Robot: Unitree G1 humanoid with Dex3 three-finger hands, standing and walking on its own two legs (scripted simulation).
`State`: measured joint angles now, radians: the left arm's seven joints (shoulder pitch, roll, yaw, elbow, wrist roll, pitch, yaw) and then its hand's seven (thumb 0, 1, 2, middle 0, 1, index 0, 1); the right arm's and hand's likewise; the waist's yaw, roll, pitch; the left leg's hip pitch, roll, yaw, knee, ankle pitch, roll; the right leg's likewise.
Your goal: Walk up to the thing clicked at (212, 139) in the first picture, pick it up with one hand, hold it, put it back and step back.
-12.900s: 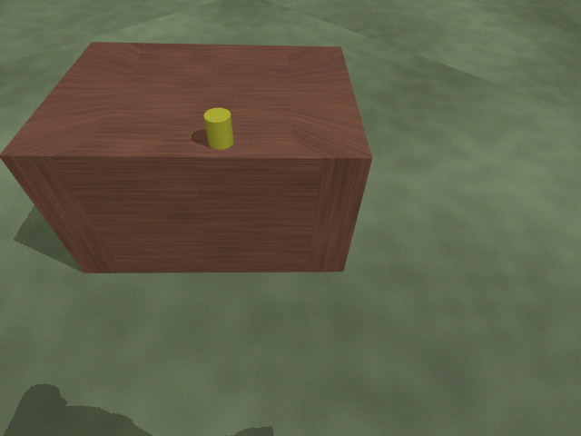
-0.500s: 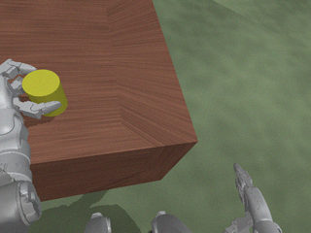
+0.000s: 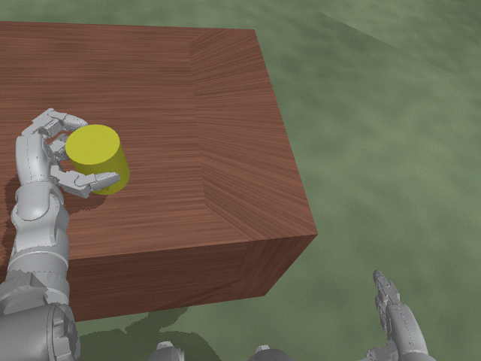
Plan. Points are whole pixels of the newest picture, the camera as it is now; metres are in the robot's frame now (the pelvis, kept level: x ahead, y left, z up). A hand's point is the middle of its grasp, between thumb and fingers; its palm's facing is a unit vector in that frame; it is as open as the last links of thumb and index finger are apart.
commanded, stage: lift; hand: left
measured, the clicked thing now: (100, 161) +0.45 +0.19 +0.05
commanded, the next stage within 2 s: hold in 0.90 s
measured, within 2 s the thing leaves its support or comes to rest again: neither
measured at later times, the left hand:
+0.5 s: hand (79, 166) +0.38 +0.18 +0.13, palm faces +0.19 -0.98 +0.01, open 11.0 cm
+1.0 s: hand (74, 179) +0.33 +0.17 +0.17, palm faces +0.21 -0.98 +0.01, open 11.0 cm
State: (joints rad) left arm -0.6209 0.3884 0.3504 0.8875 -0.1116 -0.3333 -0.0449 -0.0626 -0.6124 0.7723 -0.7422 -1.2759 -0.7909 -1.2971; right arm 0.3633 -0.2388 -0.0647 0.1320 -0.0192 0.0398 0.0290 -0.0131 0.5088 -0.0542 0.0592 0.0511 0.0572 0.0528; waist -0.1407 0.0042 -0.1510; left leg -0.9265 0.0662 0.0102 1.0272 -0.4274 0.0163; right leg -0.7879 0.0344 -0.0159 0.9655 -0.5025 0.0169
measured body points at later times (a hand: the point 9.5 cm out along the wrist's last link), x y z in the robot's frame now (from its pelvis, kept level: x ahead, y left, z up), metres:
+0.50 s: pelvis +0.00 -0.01 +0.03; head +0.02 +0.00 +0.48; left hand +0.36 +0.23 +0.13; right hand +0.16 -0.28 -0.01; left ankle +0.03 +0.11 -0.67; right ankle -0.02 -0.14 -0.67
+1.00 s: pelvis +0.00 -0.02 +0.04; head -0.01 -0.03 +0.49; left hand +0.32 +0.22 +0.17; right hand +0.16 -0.28 -0.02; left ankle +0.03 +0.11 -0.67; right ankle -0.02 -0.14 -0.67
